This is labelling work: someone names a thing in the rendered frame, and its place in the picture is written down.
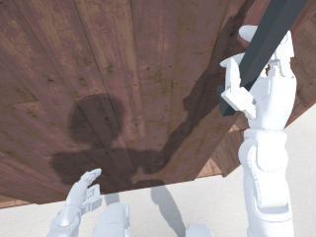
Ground robot left thigh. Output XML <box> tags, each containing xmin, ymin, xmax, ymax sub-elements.
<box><xmin>92</xmin><ymin>202</ymin><xmax>130</xmax><ymax>237</ymax></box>

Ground right robot forearm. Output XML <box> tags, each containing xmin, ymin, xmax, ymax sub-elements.
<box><xmin>238</xmin><ymin>128</ymin><xmax>298</xmax><ymax>237</ymax></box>

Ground robot left hand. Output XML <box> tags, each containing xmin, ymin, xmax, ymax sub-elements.
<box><xmin>64</xmin><ymin>168</ymin><xmax>103</xmax><ymax>216</ymax></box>

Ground handle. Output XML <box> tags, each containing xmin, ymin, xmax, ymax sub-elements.
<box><xmin>216</xmin><ymin>0</ymin><xmax>308</xmax><ymax>117</ymax></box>

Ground robot thigh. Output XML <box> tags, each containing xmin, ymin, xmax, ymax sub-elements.
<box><xmin>92</xmin><ymin>202</ymin><xmax>130</xmax><ymax>237</ymax></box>
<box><xmin>185</xmin><ymin>222</ymin><xmax>214</xmax><ymax>237</ymax></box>

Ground robot right hand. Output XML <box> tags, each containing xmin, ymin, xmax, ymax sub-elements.
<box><xmin>219</xmin><ymin>25</ymin><xmax>297</xmax><ymax>131</ymax></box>

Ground left robot forearm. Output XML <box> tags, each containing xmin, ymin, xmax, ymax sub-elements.
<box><xmin>45</xmin><ymin>205</ymin><xmax>82</xmax><ymax>237</ymax></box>

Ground robot right thigh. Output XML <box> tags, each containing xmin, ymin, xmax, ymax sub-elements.
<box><xmin>185</xmin><ymin>222</ymin><xmax>214</xmax><ymax>237</ymax></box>

